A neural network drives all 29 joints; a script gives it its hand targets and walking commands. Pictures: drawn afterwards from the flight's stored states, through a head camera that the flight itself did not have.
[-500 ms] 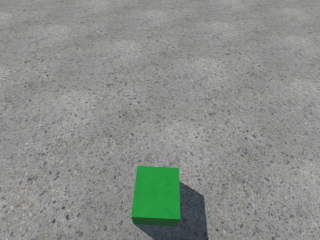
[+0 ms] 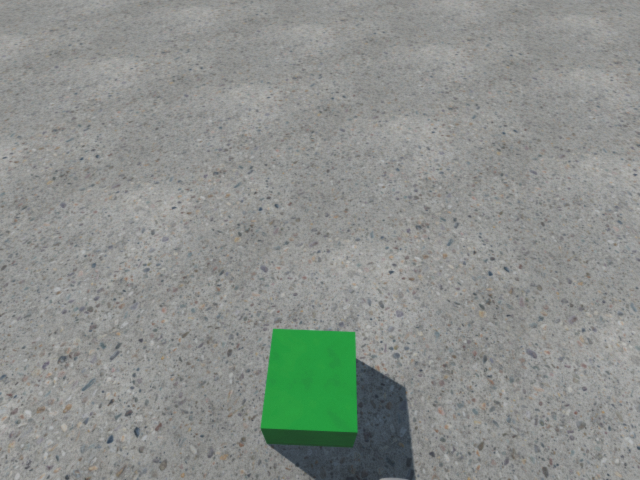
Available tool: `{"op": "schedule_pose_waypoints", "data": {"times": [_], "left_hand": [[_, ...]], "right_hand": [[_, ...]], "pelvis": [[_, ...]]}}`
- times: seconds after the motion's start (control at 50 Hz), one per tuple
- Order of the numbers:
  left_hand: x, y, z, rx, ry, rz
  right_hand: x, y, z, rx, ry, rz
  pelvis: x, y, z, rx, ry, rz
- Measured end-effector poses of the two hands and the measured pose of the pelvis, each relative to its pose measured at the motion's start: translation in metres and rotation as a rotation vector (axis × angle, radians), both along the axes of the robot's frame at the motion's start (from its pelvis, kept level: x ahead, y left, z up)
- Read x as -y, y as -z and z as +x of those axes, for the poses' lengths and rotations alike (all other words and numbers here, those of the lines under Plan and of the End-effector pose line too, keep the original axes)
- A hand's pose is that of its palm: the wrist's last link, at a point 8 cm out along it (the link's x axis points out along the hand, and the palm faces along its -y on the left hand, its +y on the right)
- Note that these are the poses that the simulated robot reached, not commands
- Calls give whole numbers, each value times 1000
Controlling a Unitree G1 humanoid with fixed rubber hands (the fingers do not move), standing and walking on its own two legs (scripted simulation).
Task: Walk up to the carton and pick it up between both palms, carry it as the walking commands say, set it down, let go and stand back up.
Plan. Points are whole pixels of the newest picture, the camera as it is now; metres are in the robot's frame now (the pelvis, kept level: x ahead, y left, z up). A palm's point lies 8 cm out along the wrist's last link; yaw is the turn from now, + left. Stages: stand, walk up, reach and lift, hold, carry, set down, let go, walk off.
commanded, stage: stand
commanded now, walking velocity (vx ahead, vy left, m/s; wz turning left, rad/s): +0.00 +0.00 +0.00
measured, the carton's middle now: (311, 386) +0.45 +0.02 -0.69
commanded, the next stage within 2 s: reach and lift in 0.40 s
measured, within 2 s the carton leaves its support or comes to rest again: neither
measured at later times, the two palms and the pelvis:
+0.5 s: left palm out of the picture +0.00 +0.20 -0.15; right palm out of the picture -0.04 -0.22 -0.15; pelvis -0.01 -0.01 -0.01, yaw +2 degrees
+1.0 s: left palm out of the picture +0.15 +0.21 -0.19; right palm (464, 474) +0.15 -0.20 -0.18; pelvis -0.04 -0.03 -0.06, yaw +8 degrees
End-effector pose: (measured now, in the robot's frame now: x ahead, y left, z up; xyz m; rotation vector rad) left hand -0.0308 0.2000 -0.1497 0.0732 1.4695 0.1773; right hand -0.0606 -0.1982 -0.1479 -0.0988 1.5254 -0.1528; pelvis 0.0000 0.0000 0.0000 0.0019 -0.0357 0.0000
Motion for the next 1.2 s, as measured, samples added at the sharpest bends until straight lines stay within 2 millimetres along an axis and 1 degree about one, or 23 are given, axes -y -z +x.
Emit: {"op": "schedule_pose_waypoints", "data": {"times": [0.26,0.44,0.48,0.5,0.52,0.54,0.58,0.62,0.64,0.66,0.68,0.7,0.72,0.74,0.8,0.82,0.86,0.88,0.94,1.0,1.04,1.1,1.2], "left_hand": [[2,-1,6,21,5,7],[1,-1,11,36,11,12],[0,1,18,53,-9,2],[-5,3,29,67,-14,8],[-10,5,44,85,-1,15],[-16,7,62,104,10,27],[-26,7,102,144,30,58],[-29,-1,138,172,58,75],[-28,-5,152,179,67,75],[-26,-9,163,185,70,68],[-22,-13,170,187,72,57],[-18,-14,174,182,73,46],[-14,-15,175,171,75,36],[-9,-13,173,153,78,27],[4,-1,157,98,71,-15],[7,4,150,83,69,-30],[11,15,142,70,75,-57],[11,21,141,81,81,-67],[2,38,153,168,106,-51],[-11,44,177,274,139,1],[-16,44,191,319,156,21],[-15,40,202,336,184,26],[-7,32,212,335,185,26]], "right_hand": [[8,0,-3,2,-6,-4],[13,0,4,27,-17,-6],[17,2,11,34,1,-6],[20,5,24,48,-1,-8],[23,9,44,69,-25,-12],[26,13,69,97,-56,-16],[30,17,128,177,-96,-21],[29,12,185,266,-102,-22],[26,7,208,303,-102,-16],[22,2,225,331,-103,-6],[17,-3,236,344,-105,6],[10,-6,242,341,-111,19],[4,-7,241,321,-121,30],[-2,-7,236,289,-130,40],[-15,1,204,165,-131,50],[-14,3,196,156,-116,27],[-5,4,193,183,-74,-19],[0,5,194,202,-56,-33],[9,17,201,269,-45,-53],[6,33,207,308,-53,-19],[-1,41,208,318,-52,19],[-9,47,207,336,-18,62],[-6,48,212,387,49,62]], "pelvis": [[5,0,-2,-1,0,4],[8,0,-3,-1,-1,5],[9,4,-5,-53,-20,0],[9,8,-10,-78,-35,-2],[10,13,-16,-93,-46,-4],[10,18,-23,-108,-52,-4],[11,27,-34,-138,-58,-4],[10,32,-41,-177,-67,-14],[10,33,-41,-198,-73,-20],[11,33,-40,-222,-77,-22],[12,32,-38,-246,-80,-21],[13,30,-35,-267,-84,-18],[15,28,-32,-283,-88,-14],[16,26,-28,-297,-93,-11],[22,22,-19,-322,-114,-15],[23,23,-18,-328,-120,-18],[25,26,-19,-341,-130,-24],[26,30,-22,-353,-135,-28],[27,45,-32,-394,-139,-38],[27,59,-45,-428,-137,-46],[26,65,-52,-434,-135,-48],[23,71,-60,-423,-125,-47],[18,75,-66,-400,-106,-34]]}}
